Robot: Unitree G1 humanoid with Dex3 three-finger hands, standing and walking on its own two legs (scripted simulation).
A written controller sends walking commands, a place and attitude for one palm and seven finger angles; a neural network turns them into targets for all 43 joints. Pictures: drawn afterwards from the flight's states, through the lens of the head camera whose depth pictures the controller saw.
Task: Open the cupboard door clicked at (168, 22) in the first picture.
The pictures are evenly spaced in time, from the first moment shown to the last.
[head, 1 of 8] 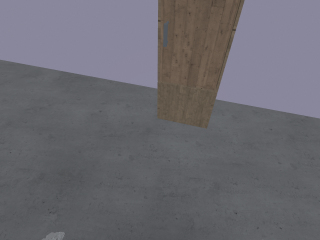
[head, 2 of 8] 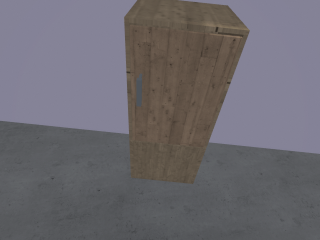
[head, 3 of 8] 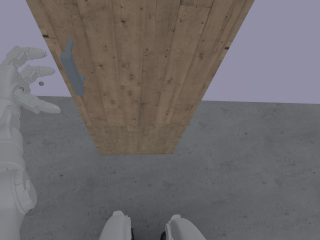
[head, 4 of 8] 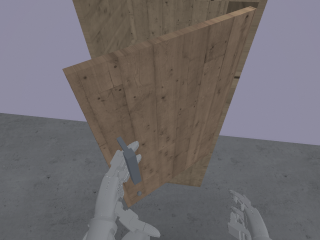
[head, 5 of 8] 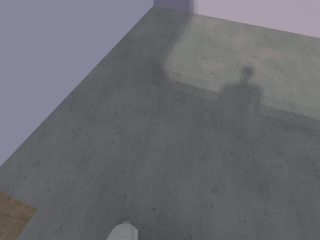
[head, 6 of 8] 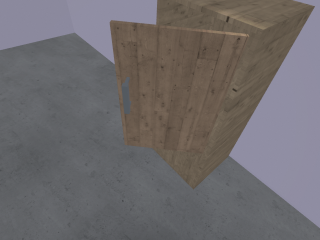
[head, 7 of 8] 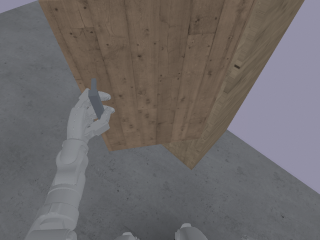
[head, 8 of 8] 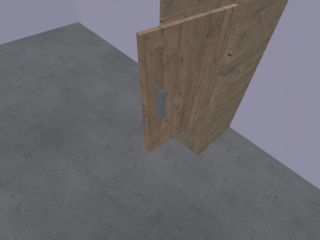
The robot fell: no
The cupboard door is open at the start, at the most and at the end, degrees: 0 86 83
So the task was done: yes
